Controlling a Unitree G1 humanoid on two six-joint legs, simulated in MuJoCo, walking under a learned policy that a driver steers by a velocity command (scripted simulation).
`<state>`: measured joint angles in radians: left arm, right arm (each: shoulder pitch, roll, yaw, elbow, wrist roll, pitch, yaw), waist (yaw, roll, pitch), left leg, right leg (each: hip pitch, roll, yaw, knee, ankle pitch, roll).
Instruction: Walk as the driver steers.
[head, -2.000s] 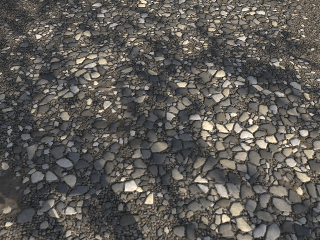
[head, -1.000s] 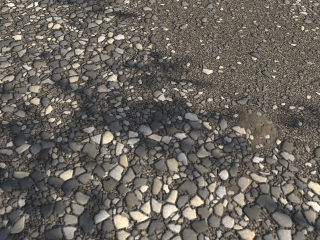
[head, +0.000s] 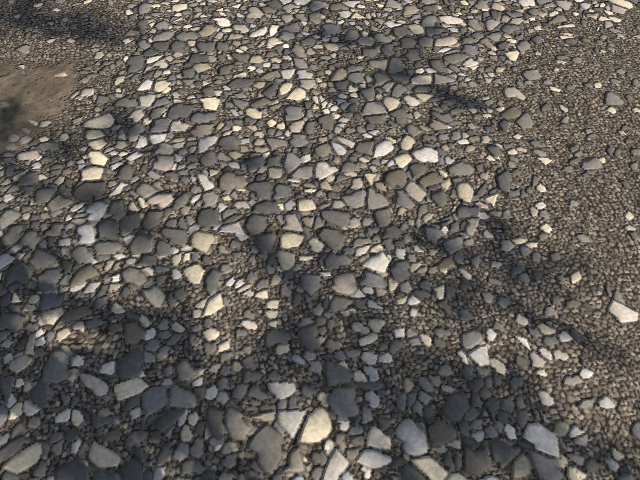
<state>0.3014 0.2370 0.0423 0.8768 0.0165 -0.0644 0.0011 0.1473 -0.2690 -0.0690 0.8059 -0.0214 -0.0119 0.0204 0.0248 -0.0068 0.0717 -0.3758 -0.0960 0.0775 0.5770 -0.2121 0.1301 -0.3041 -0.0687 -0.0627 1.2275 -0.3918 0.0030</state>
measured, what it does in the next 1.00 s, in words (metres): walks ahead: right foot, then left foot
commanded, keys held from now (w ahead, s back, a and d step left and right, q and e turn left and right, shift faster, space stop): w+q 0.14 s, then w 0.12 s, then w+e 0.74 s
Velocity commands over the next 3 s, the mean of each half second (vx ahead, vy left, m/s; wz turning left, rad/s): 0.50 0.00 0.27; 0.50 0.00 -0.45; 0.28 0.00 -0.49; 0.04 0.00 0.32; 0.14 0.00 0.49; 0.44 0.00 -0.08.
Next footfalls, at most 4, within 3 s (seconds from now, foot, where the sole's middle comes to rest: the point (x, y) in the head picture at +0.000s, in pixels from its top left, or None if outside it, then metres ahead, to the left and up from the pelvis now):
0.44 right None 0.43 -0.09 -0.76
0.98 left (303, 358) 0.71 0.08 -0.76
1.44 right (413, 323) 0.81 -0.17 -0.76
1.88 left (320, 329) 0.78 0.05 -0.76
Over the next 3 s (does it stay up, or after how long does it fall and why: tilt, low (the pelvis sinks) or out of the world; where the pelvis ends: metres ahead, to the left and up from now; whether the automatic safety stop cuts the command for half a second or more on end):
stays up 0.99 0.02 0.02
